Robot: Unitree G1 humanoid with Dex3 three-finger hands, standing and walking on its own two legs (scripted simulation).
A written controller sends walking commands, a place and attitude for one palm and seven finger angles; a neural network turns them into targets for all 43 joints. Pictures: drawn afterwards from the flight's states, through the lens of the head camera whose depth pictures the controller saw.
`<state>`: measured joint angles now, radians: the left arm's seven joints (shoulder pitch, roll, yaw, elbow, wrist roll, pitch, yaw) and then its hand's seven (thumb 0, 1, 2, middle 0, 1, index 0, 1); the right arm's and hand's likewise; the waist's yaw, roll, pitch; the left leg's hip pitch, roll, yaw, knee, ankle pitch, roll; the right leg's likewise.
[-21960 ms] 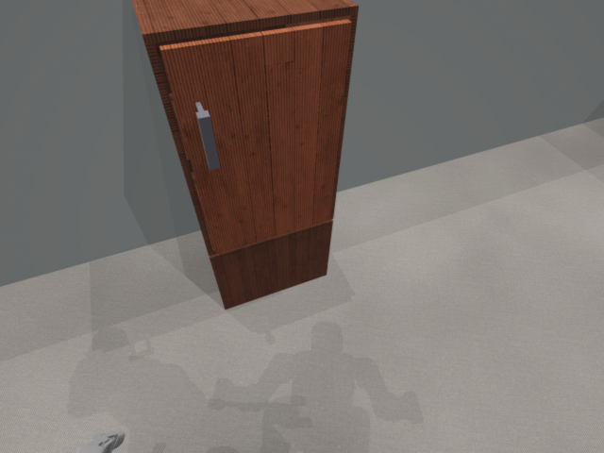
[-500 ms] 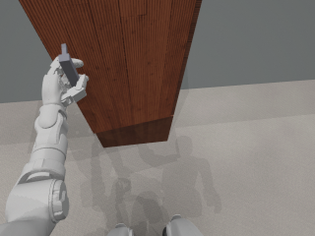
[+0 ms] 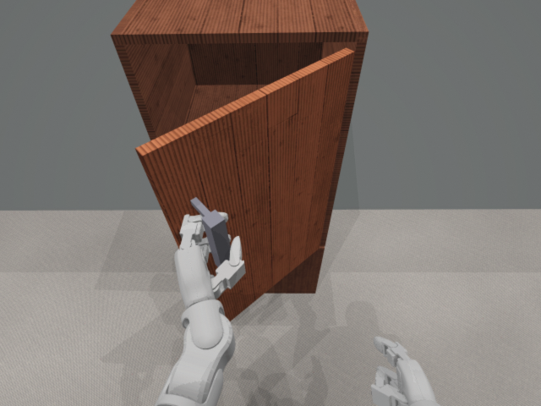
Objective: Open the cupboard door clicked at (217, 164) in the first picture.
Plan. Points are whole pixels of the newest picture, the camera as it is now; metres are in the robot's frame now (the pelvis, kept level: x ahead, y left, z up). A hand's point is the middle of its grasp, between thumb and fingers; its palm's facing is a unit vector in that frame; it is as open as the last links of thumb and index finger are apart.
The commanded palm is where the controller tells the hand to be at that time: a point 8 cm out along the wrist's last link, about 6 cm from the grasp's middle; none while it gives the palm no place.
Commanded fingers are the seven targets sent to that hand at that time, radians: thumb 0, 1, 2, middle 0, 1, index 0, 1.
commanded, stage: pull the door open along its arc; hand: left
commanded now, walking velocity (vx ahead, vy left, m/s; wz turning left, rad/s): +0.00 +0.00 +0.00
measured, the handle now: (211, 235) +0.36 +0.10 +0.06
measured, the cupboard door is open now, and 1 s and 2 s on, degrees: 42 41 43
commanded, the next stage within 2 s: open thumb and fingers to let go in 0.06 s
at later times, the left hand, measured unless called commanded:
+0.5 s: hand (242, 263) +0.31 +0.05 +0.05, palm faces +0.40 -0.92 -0.04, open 8.8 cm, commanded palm +0.27 +0.10 +0.05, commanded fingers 0.00 -0.36 0.36 -0.31 -1.22 -0.31 -1.22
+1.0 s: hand (237, 265) +0.31 +0.06 +0.06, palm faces +0.35 -0.94 -0.02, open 15.4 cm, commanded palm +0.27 +0.10 +0.05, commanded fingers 0.00 -0.50 0.30 -0.15 -0.30 -0.15 -0.30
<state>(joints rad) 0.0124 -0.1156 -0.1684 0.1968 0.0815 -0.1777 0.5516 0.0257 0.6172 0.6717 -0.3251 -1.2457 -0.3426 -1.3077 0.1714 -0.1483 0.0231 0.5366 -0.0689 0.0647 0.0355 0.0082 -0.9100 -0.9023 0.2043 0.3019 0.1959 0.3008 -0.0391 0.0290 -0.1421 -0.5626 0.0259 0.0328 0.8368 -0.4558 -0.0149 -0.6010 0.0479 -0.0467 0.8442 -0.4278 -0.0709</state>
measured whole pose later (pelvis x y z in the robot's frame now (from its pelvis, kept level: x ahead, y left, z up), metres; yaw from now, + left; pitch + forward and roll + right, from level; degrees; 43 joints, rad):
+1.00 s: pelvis -0.05 +0.01 -0.01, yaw +1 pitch +10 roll +0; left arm -0.26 -0.15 -0.16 0.48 0.10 -0.26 0.67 -0.01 -0.49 0.30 -0.23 -0.64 -0.22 -0.63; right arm 0.18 -0.17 0.00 0.67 -0.09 -0.03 -0.01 0.01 -0.91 -0.90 0.20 0.30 0.20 0.30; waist -0.04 0.04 -0.12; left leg -0.68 -0.02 -0.02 0.93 -0.42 0.00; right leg -0.71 0.02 -0.06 0.92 -0.39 -0.05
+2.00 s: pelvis -0.02 +0.01 -0.01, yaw +1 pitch +8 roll +0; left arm 0.23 0.09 -0.14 0.00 -0.07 -0.27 0.03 -0.02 -0.50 0.30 -0.15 -0.30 -0.15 -0.30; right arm 0.21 -0.21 0.03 0.50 -0.01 -0.07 -0.02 0.01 -0.91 -0.90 0.21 0.30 0.20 0.30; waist 0.01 0.03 -0.09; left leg -0.61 -0.02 -0.02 0.93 -0.47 0.00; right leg -0.64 0.03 -0.05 0.92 -0.44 -0.06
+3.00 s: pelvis -0.02 +0.04 +0.01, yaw +0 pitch +3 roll -2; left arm 0.52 0.27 0.07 -0.40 -0.09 -0.09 0.01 -0.02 -0.37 0.35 -0.16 -0.30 -0.16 -0.30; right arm 0.26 -0.22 0.06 0.51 0.01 -0.17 -0.09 0.01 -0.91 -0.90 0.21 0.30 0.20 0.30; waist 0.04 0.06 -0.08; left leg -0.43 -0.02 -0.01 0.82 -0.44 0.04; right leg -0.43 0.02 -0.04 0.77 -0.38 -0.01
